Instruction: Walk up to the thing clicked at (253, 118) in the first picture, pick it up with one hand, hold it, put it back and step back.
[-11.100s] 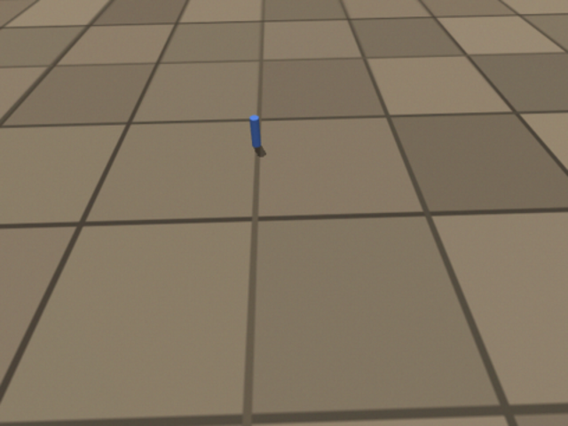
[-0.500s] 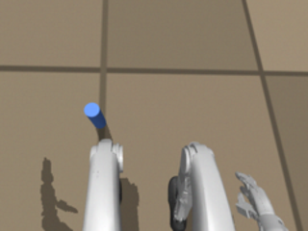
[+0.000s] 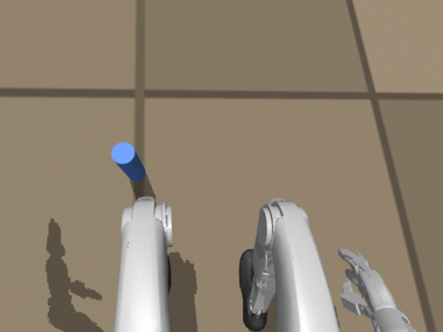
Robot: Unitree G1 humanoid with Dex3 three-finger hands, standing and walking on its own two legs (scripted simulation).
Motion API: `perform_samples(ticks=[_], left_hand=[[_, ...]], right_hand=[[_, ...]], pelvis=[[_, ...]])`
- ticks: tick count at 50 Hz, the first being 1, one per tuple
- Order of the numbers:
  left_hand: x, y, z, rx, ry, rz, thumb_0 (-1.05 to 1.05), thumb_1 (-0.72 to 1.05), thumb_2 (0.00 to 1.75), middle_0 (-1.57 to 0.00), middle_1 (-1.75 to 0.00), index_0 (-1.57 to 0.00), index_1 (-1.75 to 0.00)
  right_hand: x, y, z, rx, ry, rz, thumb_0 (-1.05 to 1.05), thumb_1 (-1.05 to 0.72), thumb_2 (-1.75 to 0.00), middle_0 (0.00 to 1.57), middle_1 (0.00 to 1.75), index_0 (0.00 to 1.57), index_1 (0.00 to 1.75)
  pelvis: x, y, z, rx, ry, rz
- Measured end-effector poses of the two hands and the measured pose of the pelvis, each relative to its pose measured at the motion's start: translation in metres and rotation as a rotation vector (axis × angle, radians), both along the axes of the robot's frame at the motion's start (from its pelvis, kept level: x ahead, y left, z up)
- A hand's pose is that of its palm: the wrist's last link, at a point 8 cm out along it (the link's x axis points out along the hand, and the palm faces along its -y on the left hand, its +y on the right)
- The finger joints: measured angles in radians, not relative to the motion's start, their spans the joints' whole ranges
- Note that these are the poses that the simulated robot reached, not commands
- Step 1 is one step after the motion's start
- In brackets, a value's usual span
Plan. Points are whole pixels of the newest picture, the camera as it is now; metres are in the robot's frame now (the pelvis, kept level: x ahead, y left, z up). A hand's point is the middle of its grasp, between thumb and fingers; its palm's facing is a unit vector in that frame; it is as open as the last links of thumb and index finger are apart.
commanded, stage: go down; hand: left
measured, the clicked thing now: (130, 164) +0.44 +0.23 -0.30
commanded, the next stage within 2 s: approach in 0.04 s
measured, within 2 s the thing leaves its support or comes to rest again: neither
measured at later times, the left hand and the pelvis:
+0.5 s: hand out of the picture +0.36 +0.39 -0.07, palm faces +0.20 -0.98 +0.00, open 17.7 cm; pelvis -0.01 +0.00 -0.04, yaw -2 degrees
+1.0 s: hand (99, 177) +0.39 +0.29 -0.25, palm faces +0.12 -0.99 +0.06, open 17.6 cm; pelvis -0.01 +0.01 -0.11, yaw -8 degrees
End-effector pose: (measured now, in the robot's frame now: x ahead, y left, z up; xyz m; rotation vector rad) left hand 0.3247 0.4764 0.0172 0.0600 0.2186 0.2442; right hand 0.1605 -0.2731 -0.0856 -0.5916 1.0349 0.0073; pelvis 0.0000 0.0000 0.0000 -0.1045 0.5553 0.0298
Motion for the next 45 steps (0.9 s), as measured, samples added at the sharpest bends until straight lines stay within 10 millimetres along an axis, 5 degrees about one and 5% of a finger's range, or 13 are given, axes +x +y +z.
perform_samples(ticks=[12,18,34,45], left_hand=[[-0.003,0.001,-0.007,0.001,-0.026,-0.013,-0.01,-0.59,0.04,-0.05,-0.05,-0.05,-0.06],[-0.008,-0.008,-0.027,-0.022,-0.085,-0.007,-0.01,-0.60,0.02,-0.06,-0.06,-0.06,-0.06],[0.018,-0.075,-0.186,-0.110,-0.109,-0.105,-0.01,-0.61,0.03,-0.06,-0.09,-0.07,-0.09],[0.027,-0.118,-0.252,-0.126,-0.099,-0.140,-0.02,-0.59,0.05,-0.05,-0.10,-0.07,-0.10]], right_hand=[[0.004,0.003,-0.005,0.002,-0.013,0.008,0.01,-0.89,-0.90,0.20,0.30,0.21,0.30],[0.006,0.005,-0.014,0.004,-0.014,0.033,0.01,-0.90,-0.90,0.20,0.30,0.21,0.30],[0.007,0.011,-0.054,-0.093,0.058,0.183,0.01,-0.90,-0.90,0.20,0.30,0.21,0.30],[0.001,0.019,-0.066,-0.163,0.143,0.269,0.01,-0.90,-0.90,0.21,0.30,0.21,0.30]], pelvis=[[-0.001,0.002,-0.007,-0.006,-0.005,0.000],[-0.003,0.002,-0.016,-0.005,-0.016,-0.006],[-0.007,0.004,-0.080,-0.052,-0.146,-0.054],[-0.008,0.009,-0.103,-0.092,-0.235,-0.078]])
